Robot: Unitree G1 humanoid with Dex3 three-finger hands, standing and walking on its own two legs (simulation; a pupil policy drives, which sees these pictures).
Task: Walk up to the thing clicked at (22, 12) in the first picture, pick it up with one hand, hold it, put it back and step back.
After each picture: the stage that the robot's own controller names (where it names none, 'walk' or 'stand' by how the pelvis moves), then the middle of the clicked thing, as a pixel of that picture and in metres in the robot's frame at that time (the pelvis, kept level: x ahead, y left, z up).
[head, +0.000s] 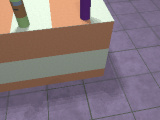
stand; (18, 7) +0.88 +0.38 -0.01
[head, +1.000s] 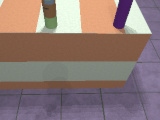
walk; (49, 6) +0.80 +0.18 +0.01
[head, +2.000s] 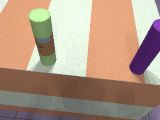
stand; (44, 41) +0.50 +0.18 +0.01
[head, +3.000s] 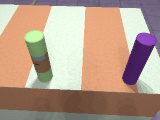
stand; (40, 59) +0.49 +0.19 -0.01
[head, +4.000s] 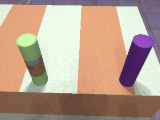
stand; (34, 62) +0.47 +0.21 -0.01
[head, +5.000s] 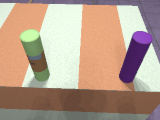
stand; (37, 58) +0.49 +0.20 -0.01
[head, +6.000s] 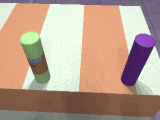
stand; (37, 60) +0.47 +0.20 -0.02
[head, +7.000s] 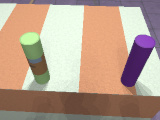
stand; (37, 61) +0.47 +0.20 -0.02
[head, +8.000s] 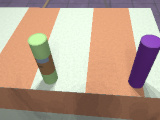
rise first; (45, 61) +0.48 +0.20 -0.01
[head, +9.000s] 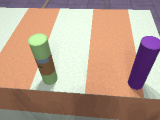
go down; (44, 61) +0.48 +0.20 -0.01
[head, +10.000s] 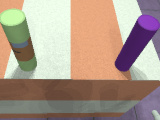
go down; (21, 45) +0.48 +0.19 +0.02
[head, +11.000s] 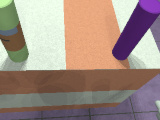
go down; (10, 32) +0.49 +0.19 +0.06
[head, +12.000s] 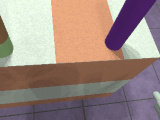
close in; out of the picture +0.49 +0.21 +0.08
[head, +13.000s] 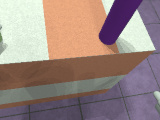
close; out of the picture +0.56 +0.22 +0.10
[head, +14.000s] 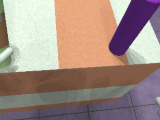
lift; out of the picture +0.48 +0.21 +0.09
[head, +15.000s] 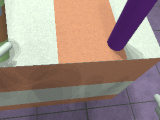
lift; out of the picture +0.50 +0.21 +0.09
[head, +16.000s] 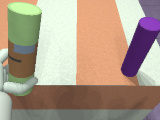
lift; (22, 54) +0.36 +0.17 +0.16
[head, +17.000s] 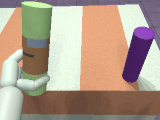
hold; (36, 52) +0.35 +0.14 +0.18
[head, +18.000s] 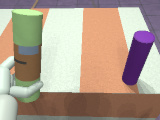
hold; (28, 58) +0.34 +0.16 +0.17
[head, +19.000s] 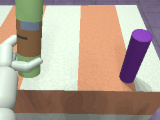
crouch; (29, 36) +0.41 +0.16 +0.18
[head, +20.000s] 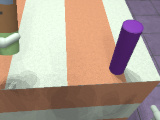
lower; (4, 11) +0.50 +0.19 +0.19
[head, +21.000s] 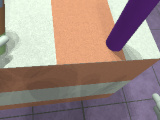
lower; out of the picture +0.52 +0.20 +0.09
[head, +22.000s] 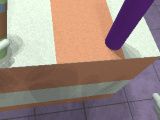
lower; out of the picture +0.51 +0.20 +0.09
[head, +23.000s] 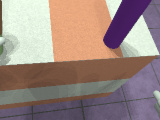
lower; out of the picture +0.52 +0.21 +0.09
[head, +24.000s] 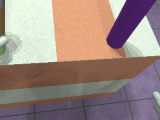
lower; out of the picture +0.52 +0.20 +0.09
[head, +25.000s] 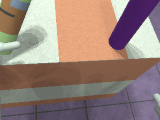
open; (12, 13) +0.53 +0.16 +0.08
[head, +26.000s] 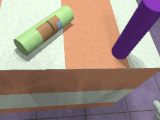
sink last; (46, 28) +0.57 +0.08 -0.02
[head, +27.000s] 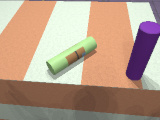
stand; (72, 54) +0.56 +0.08 -0.05
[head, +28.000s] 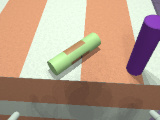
stand; (75, 52) +0.53 +0.06 -0.04
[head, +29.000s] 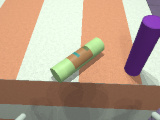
stand; (79, 58) +0.50 +0.03 -0.04
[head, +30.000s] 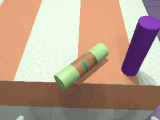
stand; (82, 64) +0.47 +0.01 -0.04
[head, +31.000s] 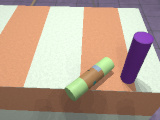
stand; (90, 77) +0.45 -0.02 -0.10
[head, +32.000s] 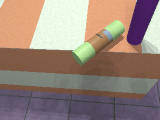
walk; (98, 42) +0.54 -0.04 -0.08
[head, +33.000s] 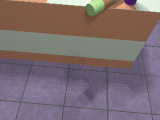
walk; (106, 0) +0.85 -0.14 -0.07
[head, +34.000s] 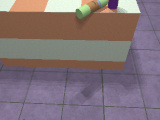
stand; (92, 6) +1.02 -0.05 -0.09
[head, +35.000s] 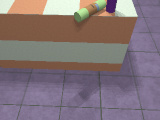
stand; (90, 10) +1.01 -0.05 -0.11
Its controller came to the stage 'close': yes
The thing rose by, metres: 0.21
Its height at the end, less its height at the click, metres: -0.09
